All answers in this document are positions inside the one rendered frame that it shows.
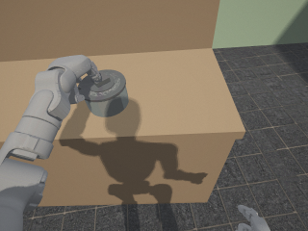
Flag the knob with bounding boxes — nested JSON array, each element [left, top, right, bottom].
[[90, 71, 111, 87]]

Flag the robot left forearm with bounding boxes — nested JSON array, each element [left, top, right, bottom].
[[0, 64, 76, 166]]

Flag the robot right hand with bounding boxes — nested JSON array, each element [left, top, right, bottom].
[[235, 204, 270, 231]]

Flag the table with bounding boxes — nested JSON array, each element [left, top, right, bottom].
[[0, 0, 246, 207]]

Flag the robot left hand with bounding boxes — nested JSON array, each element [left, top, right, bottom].
[[48, 55, 101, 105]]

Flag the robot left upper arm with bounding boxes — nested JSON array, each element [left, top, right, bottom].
[[0, 158, 48, 231]]

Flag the pot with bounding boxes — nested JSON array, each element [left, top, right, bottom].
[[85, 86, 129, 117]]

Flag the lid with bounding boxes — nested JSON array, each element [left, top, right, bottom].
[[78, 69, 126, 102]]

